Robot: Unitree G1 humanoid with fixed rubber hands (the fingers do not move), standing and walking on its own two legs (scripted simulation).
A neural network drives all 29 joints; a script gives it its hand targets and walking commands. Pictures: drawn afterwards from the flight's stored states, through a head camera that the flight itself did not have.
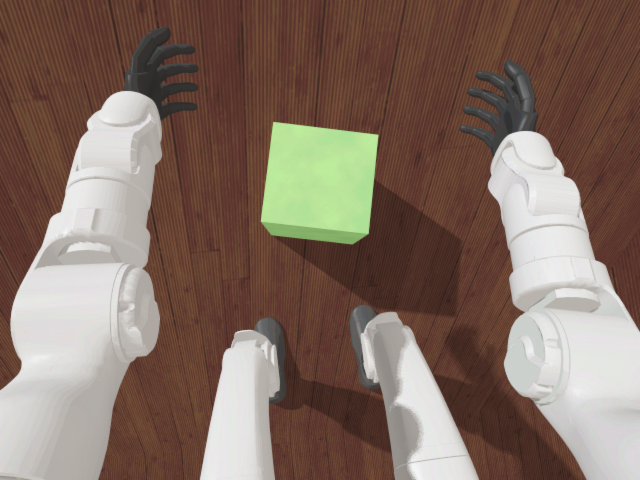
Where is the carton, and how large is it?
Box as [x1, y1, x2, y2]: [261, 122, 377, 243]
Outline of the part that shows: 273,122 261,215 261,222 269,232 274,235 344,243 353,243 367,234 377,135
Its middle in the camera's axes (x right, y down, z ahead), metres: +0.00 -0.11 +0.88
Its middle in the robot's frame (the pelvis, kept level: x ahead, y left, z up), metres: +0.52 -0.05 -0.53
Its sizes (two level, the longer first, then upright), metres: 0.210 0.200 0.250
